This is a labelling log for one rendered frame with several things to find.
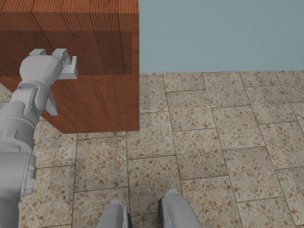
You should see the left robot upper arm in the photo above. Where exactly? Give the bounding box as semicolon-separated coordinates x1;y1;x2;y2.
0;152;37;228

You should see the cabinet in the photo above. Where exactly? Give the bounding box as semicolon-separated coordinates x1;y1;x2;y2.
0;0;140;134

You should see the right robot shin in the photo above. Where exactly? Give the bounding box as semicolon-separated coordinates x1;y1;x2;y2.
163;189;178;228

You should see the handle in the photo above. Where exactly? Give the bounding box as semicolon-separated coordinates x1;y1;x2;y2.
57;56;78;80

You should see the drawer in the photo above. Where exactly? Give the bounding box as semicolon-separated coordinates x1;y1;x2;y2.
0;30;132;77

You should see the robot left forearm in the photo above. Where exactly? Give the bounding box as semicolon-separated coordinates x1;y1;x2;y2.
0;80;50;155

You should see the robot left hand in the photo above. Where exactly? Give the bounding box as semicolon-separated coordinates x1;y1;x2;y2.
19;48;72;116

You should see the right robot thigh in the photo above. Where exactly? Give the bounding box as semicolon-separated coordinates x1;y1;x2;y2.
161;193;203;228

